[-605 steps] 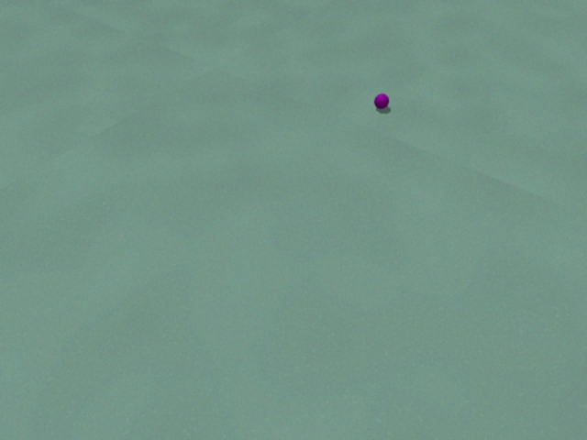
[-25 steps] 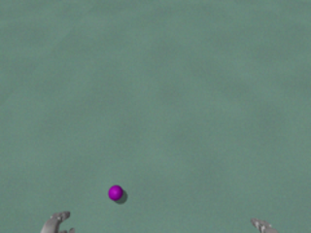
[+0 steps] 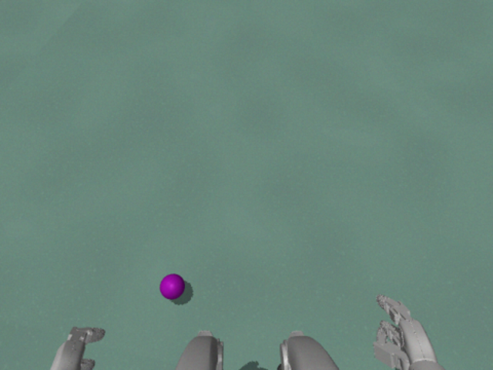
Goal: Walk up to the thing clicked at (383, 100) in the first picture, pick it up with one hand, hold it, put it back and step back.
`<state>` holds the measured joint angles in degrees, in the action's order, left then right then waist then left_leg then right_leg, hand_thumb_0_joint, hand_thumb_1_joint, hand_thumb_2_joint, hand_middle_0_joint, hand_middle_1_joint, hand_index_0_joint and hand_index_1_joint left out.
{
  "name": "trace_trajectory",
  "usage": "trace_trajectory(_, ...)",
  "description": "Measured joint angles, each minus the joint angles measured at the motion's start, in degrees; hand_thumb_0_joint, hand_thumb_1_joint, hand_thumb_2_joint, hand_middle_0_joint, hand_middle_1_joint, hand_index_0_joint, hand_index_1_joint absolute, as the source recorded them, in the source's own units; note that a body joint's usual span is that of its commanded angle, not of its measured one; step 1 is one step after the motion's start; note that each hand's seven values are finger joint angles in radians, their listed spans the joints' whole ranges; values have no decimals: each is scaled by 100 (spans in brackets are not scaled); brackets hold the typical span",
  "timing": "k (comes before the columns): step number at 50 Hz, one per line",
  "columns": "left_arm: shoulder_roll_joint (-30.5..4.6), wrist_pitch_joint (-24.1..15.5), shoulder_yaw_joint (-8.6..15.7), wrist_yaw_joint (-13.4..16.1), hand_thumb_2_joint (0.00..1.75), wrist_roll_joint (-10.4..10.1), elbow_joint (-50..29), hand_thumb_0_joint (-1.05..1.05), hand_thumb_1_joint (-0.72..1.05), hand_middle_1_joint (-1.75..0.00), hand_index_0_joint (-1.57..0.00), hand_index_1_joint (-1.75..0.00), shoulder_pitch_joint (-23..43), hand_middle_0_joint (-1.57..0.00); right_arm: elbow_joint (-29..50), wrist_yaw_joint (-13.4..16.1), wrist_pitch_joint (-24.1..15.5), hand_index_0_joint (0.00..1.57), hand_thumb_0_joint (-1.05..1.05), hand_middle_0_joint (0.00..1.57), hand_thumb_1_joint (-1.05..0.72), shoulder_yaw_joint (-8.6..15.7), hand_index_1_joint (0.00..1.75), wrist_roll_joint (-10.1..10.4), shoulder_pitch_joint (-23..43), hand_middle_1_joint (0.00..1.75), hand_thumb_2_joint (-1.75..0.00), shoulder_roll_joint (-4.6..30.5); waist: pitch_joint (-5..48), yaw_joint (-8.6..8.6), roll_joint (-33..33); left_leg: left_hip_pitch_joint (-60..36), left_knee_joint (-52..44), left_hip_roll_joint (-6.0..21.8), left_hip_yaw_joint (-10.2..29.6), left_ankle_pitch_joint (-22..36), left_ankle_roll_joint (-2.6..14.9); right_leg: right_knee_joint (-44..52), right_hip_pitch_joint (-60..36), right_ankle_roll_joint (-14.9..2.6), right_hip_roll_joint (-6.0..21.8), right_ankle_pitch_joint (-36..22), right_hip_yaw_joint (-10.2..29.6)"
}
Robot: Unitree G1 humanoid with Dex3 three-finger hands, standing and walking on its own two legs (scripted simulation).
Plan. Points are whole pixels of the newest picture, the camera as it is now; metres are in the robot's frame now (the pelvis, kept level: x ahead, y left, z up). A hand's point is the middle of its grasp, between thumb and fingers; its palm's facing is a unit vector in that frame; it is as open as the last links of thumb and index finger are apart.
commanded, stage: rise first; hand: left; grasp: from above
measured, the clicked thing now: (172, 286) +0.39 +0.25 -0.65
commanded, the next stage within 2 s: none
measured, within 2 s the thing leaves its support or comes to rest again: neither
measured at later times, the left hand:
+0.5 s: hand (110, 368) +0.15 +0.28 -0.24, palm faces -0.34 -0.72 -0.61, open 14.2 cm
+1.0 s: hand (130, 321) +0.26 +0.31 -0.43, palm faces -0.48 -0.28 -0.83, open 14.1 cm
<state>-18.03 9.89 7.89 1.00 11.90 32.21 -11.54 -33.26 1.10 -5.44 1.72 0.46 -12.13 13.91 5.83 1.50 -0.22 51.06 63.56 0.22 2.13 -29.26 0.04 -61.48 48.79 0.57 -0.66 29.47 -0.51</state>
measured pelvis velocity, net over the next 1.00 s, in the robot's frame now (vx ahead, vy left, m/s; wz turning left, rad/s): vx -0.09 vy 0.00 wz -0.07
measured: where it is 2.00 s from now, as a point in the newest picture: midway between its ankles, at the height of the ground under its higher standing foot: outside the picture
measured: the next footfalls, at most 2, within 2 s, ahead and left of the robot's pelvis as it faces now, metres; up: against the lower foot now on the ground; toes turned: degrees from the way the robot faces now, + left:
none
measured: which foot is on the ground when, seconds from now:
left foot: down 0.00-1.00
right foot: down 0.00-1.00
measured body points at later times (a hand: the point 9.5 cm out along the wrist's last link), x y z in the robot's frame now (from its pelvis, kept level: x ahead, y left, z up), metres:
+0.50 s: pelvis -0.03 +0.00 -0.10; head +0.12 +0.02 +0.32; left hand +0.16 +0.32 -0.21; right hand +0.18 -0.25 -0.19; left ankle +0.01 +0.12 -0.66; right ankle +0.00 -0.13 -0.66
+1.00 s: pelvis -0.09 +0.00 -0.29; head +0.12 +0.02 +0.11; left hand +0.28 +0.32 -0.38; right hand +0.04 -0.28 -0.42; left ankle +0.01 +0.11 -0.66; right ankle +0.00 -0.13 -0.66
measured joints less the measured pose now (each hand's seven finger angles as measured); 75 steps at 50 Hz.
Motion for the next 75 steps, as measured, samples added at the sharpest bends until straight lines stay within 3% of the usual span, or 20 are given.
trace_trajectory(15,-112,208,-77,7,98,403,-1148,0,-55,-105,-8,-106,-516,-8,359,-104,-226,20,1,20,-90,-53,30,-10,259,30,-90,-22,294,-31,-26,1424,1306,-9,88,-429,-6,-1271,1379,-2,-12,440,-86)
trace_trajectory(19,-228,41,-117,11,98,635,-1041,0,-55,-106,-8,-106,-344,-8,360,-123,-324,20,1,20,-90,-55,30,-1,338,30,-90,18,326,-42,-35,1892,1684,-37,114,-502,-13,-1670,1838,-8,8,541,-111)
trace_trajectory(33,-936,-1563,-17,357,97,2344,608,0,-52,-106,-8,-105,1785,-7,-245,-339,-596,20,1,20,-88,99,30,-92,869,30,-89,337,437,-67,-15,4667,4031,-36,128,-958,-62,-4086,4645,-24,-32,1036,-116)
trace_trajectory(44,-1369,-2110,204,666,101,3538,1493,0,-52,-105,-7,-105,3164,-7,-721,-526,-252,20,1,20,-87,190,30,-203,842,30,-89,261,165,-137,-27,6331,5500,-18,238,-927,-90,-5510,6292,-21,-97,982,-209)
trace_trajectory(52,-1766,-2519,177,812,102,4140,2207,0,-53,-104,-7,-105,3808,-7,-926,-567,-65,20,1,20,-88,108,30,-274,649,30,-90,184,26,-20,-17,6927,6113,-47,327,-814,-75,-6054,6826,17,-102,867,-287)
trace_trajectory(64,-2098,-2833,175,1445,103,5084,3193,0,-53,-100,-7,-101,4506,-7,-982,-721,278,20,1,20,-90,5,30,-465,565,30,-90,233,10,246,64,7434,6654,-91,433,-783,-29,-6484,7219,61,-98,847,-385)
trace_trajectory(75,-2237,-2900,171,1823,100,5622,3639,0,-52,-100,-8,-100,4888,-7,-1039,-815,364,20,1,20,-90,-7,30,-647,711,30,-90,193,-75,323,139,7732,6991,-114,462,-874,-24,-6803,7488,97,-94,949,-406)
